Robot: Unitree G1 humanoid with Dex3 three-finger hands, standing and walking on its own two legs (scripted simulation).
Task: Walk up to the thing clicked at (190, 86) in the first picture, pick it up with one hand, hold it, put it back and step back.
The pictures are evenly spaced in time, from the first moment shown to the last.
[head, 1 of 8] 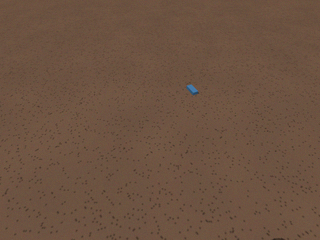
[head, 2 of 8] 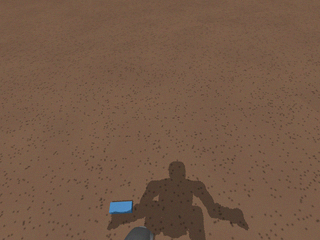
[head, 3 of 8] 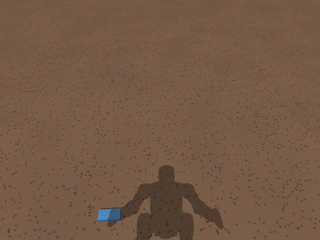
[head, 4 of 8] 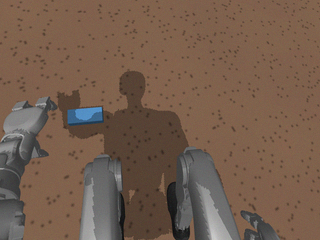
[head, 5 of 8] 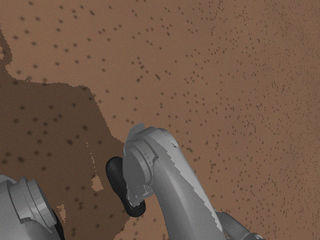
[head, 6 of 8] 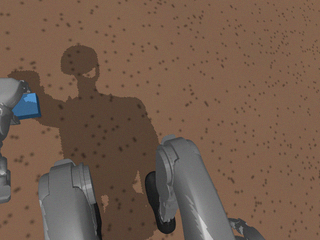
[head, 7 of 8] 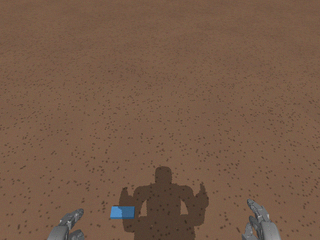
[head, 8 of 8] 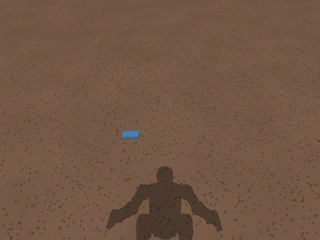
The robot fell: no
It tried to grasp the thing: yes
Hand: left
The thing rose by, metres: 0.68
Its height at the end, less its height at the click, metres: +0.00
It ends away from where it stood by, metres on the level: 0.01
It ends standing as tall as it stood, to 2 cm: yes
